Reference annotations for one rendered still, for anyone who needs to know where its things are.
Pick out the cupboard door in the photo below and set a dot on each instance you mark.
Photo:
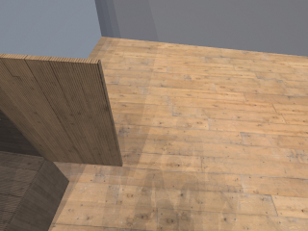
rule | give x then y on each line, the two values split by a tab
61	106

